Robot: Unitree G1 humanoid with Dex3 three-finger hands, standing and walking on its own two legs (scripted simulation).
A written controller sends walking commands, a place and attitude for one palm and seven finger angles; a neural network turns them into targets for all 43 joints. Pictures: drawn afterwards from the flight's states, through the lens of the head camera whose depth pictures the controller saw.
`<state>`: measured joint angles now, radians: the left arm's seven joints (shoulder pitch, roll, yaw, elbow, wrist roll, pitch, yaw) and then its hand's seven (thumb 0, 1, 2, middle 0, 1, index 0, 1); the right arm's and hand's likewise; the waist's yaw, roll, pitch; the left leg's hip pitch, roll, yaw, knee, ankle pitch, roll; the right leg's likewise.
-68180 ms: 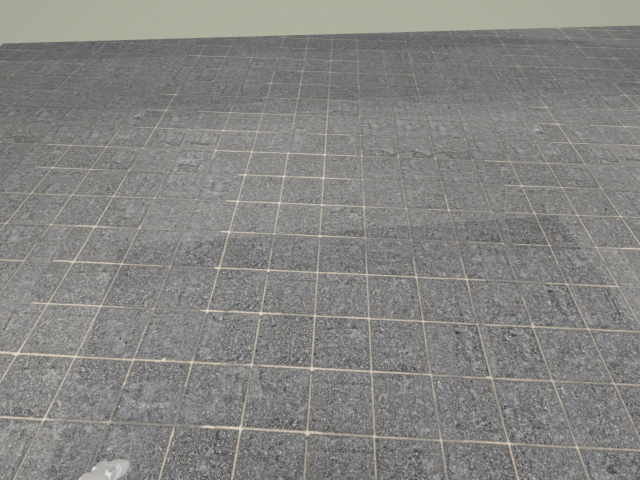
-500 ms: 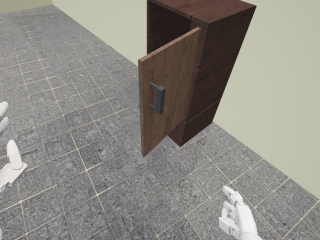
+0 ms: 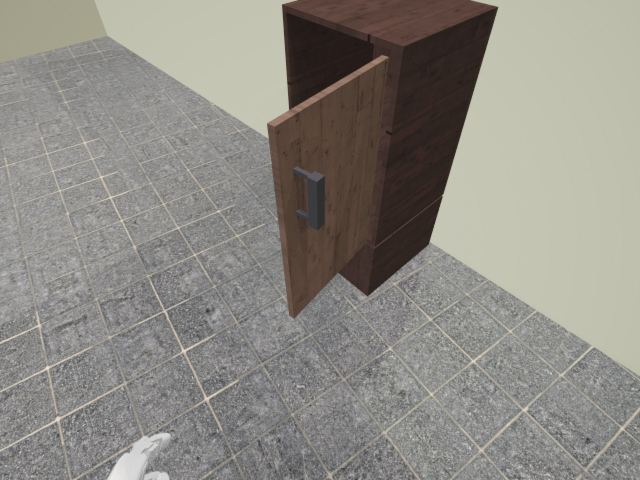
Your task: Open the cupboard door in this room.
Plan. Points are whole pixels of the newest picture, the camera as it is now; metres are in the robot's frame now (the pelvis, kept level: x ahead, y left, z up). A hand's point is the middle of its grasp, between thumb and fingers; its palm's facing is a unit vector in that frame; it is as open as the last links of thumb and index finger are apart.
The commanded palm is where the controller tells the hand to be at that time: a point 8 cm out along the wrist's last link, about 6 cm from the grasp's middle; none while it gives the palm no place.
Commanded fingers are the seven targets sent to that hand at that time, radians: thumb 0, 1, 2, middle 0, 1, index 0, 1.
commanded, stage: let the arm hang, fingers relaxed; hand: left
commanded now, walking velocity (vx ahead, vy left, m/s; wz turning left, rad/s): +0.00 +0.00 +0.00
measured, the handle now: (308, 197) +0.64 +0.04 -0.03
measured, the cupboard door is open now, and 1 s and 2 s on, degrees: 99 99 99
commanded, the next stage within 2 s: look to check the result in 0.88 s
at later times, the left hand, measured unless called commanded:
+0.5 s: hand out of the picture -0.05 +0.17 -0.16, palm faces +0.04 -0.97 -0.24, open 7.3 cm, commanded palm none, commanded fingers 0.00 0.90 0.90 -0.20 -0.30 -0.20 -0.30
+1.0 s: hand out of the picture +0.02 +0.14 -0.16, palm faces +0.05 -0.98 -0.19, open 7.3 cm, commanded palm none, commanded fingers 0.00 0.90 0.90 -0.20 -0.30 -0.20 -0.30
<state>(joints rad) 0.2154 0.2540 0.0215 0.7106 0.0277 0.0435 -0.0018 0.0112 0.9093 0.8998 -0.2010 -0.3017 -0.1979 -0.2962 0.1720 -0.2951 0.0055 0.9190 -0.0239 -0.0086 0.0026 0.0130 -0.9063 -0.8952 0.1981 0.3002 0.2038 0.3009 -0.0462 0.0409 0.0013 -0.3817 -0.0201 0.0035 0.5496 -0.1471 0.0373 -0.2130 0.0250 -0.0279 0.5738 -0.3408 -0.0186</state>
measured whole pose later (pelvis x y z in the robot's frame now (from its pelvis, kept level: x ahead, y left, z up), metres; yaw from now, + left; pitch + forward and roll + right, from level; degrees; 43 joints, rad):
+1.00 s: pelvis +0.03 -0.02 +0.01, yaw +0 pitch -2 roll +0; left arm 0.30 0.13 0.01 1.14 0.00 -0.01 0.04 0.01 0.92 0.90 -0.20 -0.30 -0.20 -0.30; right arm 0.27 -0.13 0.01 1.16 -0.02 0.01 -0.04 0.01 -0.91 -0.90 0.19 0.30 0.20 0.30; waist -0.01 0.01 0.05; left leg -0.25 -0.01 -0.01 0.42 -0.13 0.00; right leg -0.07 0.04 -0.03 0.40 -0.31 -0.05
